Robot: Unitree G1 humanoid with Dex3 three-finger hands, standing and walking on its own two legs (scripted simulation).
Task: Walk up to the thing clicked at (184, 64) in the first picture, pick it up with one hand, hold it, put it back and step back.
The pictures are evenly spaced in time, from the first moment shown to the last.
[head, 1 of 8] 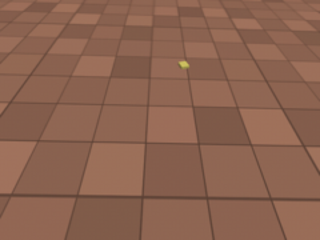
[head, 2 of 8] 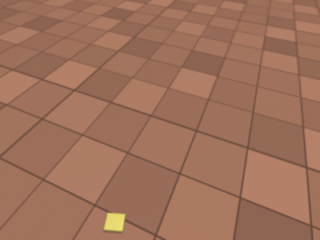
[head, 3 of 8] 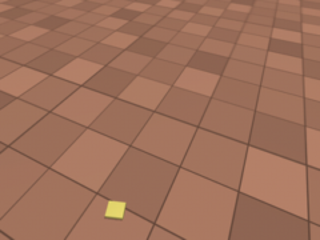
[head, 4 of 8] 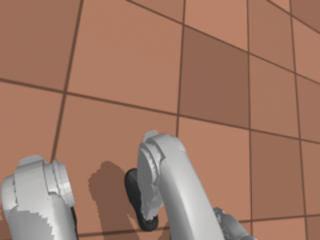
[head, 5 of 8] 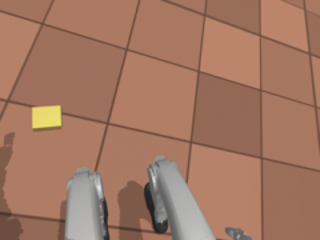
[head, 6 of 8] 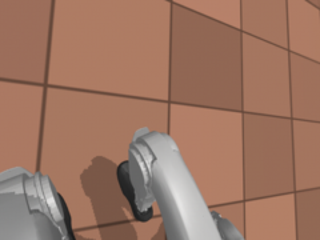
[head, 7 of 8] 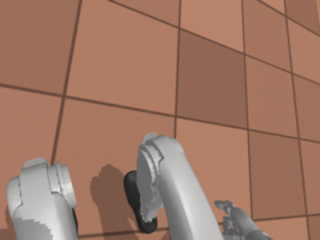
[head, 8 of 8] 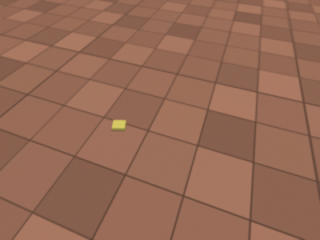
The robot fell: no
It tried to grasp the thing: no
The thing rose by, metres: 0.00
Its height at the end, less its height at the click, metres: +0.00
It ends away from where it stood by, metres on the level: 0.01
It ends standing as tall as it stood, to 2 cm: yes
